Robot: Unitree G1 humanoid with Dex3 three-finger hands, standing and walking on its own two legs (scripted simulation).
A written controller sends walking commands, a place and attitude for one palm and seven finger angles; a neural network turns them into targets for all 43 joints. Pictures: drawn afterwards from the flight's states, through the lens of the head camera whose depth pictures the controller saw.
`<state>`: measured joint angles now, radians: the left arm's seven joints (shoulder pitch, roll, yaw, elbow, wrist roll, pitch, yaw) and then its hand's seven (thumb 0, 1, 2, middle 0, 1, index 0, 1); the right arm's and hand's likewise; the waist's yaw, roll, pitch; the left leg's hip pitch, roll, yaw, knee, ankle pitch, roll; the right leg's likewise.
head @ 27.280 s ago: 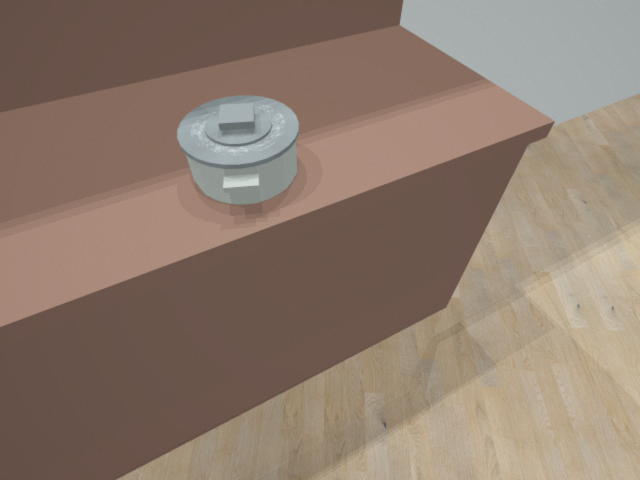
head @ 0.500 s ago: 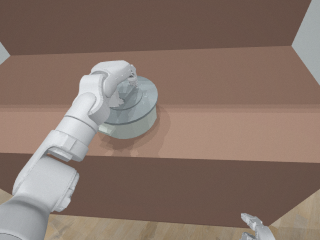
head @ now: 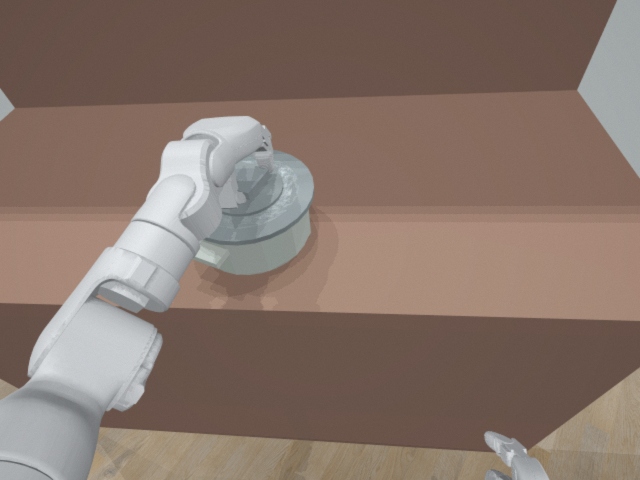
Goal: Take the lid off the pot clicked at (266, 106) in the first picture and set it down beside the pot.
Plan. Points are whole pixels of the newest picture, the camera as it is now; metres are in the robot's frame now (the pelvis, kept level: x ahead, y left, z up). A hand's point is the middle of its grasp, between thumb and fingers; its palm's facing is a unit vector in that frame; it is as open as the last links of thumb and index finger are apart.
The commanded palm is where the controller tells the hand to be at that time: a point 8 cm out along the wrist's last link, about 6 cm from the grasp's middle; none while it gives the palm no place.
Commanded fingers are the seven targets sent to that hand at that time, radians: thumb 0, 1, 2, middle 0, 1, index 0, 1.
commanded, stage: lift the lid straight up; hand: left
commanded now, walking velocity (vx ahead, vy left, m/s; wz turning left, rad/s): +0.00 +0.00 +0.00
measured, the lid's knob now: (243, 179) +0.48 +0.11 +0.14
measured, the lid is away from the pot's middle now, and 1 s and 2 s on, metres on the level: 0.01 0.01 0.01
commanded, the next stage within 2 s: move the lid sideways beside the pot in 1.84 s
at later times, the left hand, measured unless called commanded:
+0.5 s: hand (226, 148) +0.44 +0.10 +0.21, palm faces -0.22 -0.02 -0.97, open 8.8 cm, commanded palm +0.43 +0.11 +0.27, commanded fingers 0.00 0.46 1.22 -0.78 -0.86 -0.78 -0.85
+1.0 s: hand (213, 117) +0.45 +0.11 +0.25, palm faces -0.19 -0.01 -0.98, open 8.8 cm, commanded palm +0.44 +0.12 +0.31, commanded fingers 0.00 0.46 1.22 -0.78 -0.86 -0.78 -0.85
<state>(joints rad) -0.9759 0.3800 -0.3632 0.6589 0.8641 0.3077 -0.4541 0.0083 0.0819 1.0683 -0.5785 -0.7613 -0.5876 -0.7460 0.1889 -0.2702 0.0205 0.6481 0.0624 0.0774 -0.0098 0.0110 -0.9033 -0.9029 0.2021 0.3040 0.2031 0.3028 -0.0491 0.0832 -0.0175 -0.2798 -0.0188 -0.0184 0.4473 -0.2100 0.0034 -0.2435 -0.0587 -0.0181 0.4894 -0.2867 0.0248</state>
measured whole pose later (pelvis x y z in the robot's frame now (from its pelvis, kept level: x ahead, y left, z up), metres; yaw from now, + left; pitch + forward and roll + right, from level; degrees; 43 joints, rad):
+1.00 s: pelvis +0.00 +0.00 +0.00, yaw +0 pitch +2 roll +1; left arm -1.17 0.43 -0.32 0.70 0.88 0.31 -0.52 -0.02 0.07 1.06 -0.61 -0.77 -0.60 -0.74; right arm 0.19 -0.28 0.04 0.65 0.07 0.03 -0.02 0.01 -0.90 -0.90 0.20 0.30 0.20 0.30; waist -0.05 0.08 -0.02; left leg -0.27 -0.02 -0.01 0.42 -0.19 0.01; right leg -0.24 -0.06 -0.01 0.47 -0.27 0.03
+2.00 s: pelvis -0.01 +0.01 +0.00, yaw +0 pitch +2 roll +1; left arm -1.31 0.46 -0.30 0.74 0.90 0.32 -0.55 -0.02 0.07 1.06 -0.62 -0.77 -0.60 -0.74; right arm 0.20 -0.28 0.05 0.65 0.07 0.01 -0.03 0.01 -0.90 -0.90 0.20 0.30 0.20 0.30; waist -0.04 0.09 -0.04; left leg -0.27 -0.03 -0.01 0.40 -0.17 0.01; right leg -0.25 -0.07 -0.01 0.46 -0.26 0.03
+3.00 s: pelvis +0.00 +0.01 +0.00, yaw +0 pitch +4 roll +0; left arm -1.25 0.69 -0.19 0.76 0.95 0.26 -0.60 -0.02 0.07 1.06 -0.62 -0.78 -0.59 -0.74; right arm 0.23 -0.29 0.04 0.62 0.08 0.09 -0.02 0.01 -0.90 -0.90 0.20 0.30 0.21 0.30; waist -0.06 0.07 -0.03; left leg -0.30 -0.03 -0.02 0.42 -0.18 0.02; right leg -0.25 -0.06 -0.02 0.42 -0.24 0.04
